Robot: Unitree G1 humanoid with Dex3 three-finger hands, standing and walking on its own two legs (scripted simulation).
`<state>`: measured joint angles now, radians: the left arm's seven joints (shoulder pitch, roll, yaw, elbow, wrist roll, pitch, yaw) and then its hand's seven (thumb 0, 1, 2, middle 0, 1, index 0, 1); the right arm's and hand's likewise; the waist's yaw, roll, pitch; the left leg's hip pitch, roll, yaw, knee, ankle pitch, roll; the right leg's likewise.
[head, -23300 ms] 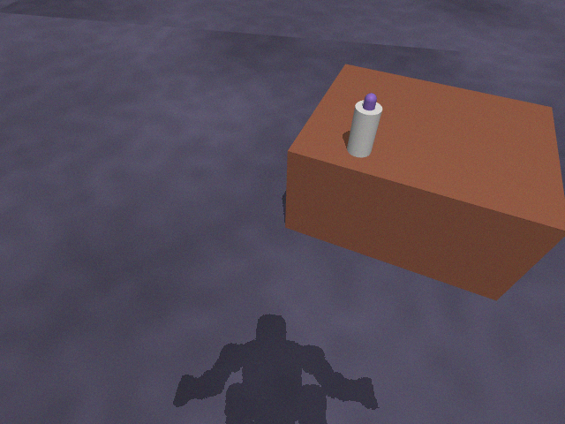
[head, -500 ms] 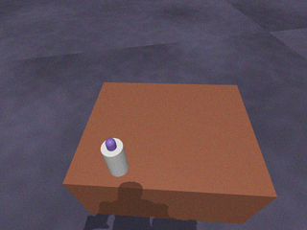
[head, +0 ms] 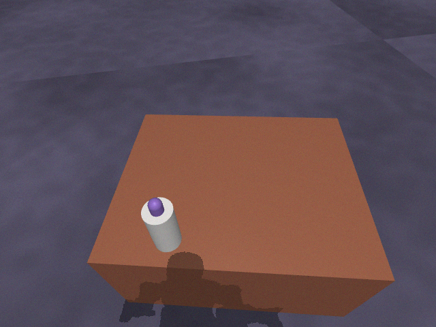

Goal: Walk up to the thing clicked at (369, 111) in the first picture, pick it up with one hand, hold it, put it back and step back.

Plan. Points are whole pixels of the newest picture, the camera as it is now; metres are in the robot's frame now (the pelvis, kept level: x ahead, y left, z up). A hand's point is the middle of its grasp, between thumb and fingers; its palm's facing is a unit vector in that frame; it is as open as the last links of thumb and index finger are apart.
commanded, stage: home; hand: left
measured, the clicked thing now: (161, 222) +0.43 +0.20 -0.22
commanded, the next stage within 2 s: stand in 0.16 s
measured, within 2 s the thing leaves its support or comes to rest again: neither
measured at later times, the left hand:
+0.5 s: hand out of the picture +0.08 +0.25 -0.15, palm faces +0.00 -0.93 -0.37, open 14.5 cm
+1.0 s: hand out of the picture +0.07 +0.25 -0.15, palm faces -0.01 -0.93 -0.36, open 7.4 cm
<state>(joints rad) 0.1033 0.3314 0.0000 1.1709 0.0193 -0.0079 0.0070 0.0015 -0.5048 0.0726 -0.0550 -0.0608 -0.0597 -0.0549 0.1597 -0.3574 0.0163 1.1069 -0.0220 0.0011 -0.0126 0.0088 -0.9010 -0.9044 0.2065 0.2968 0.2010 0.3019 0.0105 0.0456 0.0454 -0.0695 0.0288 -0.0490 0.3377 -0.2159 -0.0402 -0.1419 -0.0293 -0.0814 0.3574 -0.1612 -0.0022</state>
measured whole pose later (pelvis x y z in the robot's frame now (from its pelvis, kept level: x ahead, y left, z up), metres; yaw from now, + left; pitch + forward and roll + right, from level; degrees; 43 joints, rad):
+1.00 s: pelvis +0.00 -0.01 +0.00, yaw +0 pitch -3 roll +0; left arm 0.11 0.34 0.01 1.15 0.02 -0.01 -0.01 0.01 0.89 0.90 -0.20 -0.30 -0.20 -0.30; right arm 0.16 -0.36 0.01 1.11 -0.02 0.00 0.00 0.01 -0.90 -0.90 0.21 0.30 0.20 0.30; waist 0.01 0.03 0.05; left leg -0.07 0.04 -0.05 0.32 -0.21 -0.05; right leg -0.14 -0.02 -0.08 0.35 -0.16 -0.01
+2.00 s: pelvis +0.01 -0.01 +0.00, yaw +0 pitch -2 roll +0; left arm 0.10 0.34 0.01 1.13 0.01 -0.01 -0.01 0.01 0.91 0.90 -0.20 -0.30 -0.20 -0.30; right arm 0.13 -0.36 0.01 1.11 -0.02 0.00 0.00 0.01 -0.90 -0.90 0.21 0.30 0.20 0.30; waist 0.01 0.02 0.05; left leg -0.05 0.04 -0.04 0.31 -0.22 -0.05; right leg -0.14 -0.02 -0.08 0.34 -0.17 -0.01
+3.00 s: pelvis -0.03 +0.02 -0.01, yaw +0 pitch -1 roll +0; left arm 0.04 0.37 0.06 0.99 0.03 0.03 0.01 0.01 0.91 0.90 -0.20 -0.30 -0.21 -0.30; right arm 0.11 -0.41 -0.05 0.96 0.00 0.05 0.01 0.01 -0.90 -0.90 0.21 0.30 0.20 0.30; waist 0.00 0.00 0.17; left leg -0.35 -0.03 -0.05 0.89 -0.48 0.04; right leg -0.30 -0.07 -0.06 0.53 -0.20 0.00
